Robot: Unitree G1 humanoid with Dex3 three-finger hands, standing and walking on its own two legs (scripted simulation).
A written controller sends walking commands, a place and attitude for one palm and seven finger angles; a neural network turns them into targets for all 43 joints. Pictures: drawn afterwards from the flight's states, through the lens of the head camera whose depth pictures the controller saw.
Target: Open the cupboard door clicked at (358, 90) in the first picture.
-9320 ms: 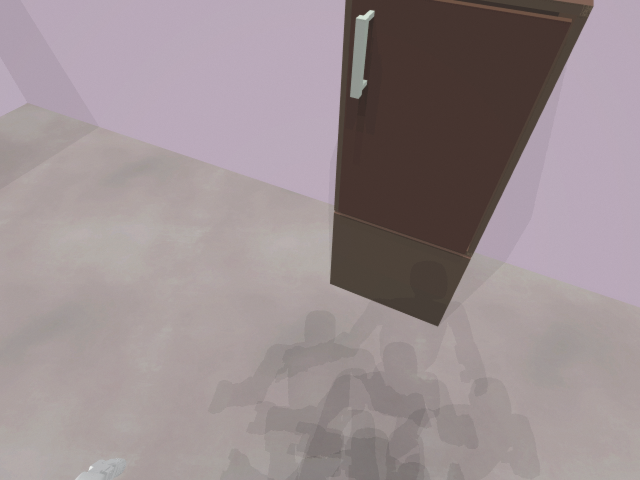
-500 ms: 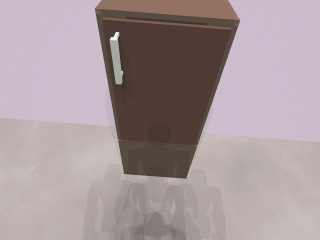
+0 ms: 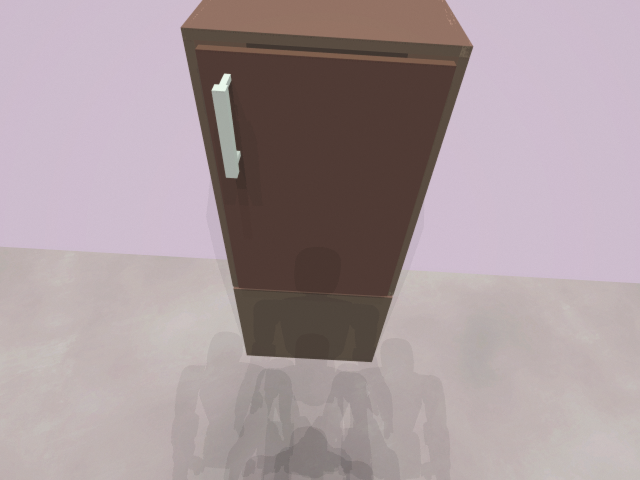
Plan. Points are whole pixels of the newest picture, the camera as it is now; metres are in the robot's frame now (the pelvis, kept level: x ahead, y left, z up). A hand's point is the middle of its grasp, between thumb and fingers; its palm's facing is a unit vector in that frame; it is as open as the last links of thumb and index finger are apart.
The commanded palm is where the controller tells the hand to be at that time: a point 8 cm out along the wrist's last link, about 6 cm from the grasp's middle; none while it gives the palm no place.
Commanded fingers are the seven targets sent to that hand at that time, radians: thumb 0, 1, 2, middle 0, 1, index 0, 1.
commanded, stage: shuffle to correct the standing spot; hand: left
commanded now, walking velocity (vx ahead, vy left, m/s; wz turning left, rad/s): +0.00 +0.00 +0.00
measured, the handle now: (229, 128) +0.59 +0.19 +0.14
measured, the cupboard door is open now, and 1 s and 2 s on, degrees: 0 0 0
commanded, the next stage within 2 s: come to a stop and stand still in 0.12 s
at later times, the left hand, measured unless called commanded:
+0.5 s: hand out of the picture +0.01 +0.13 -0.18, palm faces +0.06 -0.99 -0.16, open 7.4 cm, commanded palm none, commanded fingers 0.00 0.90 0.90 -0.20 -0.30 -0.20 -0.30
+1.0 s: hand out of the picture +0.04 +0.21 -0.17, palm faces +0.04 -0.96 -0.26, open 7.4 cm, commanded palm none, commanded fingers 0.00 0.90 0.90 -0.20 -0.30 -0.20 -0.30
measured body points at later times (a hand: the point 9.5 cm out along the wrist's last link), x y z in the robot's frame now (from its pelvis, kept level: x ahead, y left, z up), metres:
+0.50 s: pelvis +0.04 -0.02 +0.00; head +0.06 -0.02 +0.45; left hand +0.01 +0.18 -0.17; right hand +0.04 -0.24 -0.16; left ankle +0.04 +0.09 -0.74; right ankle +0.01 -0.14 -0.74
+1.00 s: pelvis -0.02 +0.01 -0.01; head -0.03 +0.01 +0.44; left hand +0.03 +0.26 -0.15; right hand +0.06 -0.22 -0.15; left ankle +0.04 +0.09 -0.74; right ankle +0.01 -0.13 -0.74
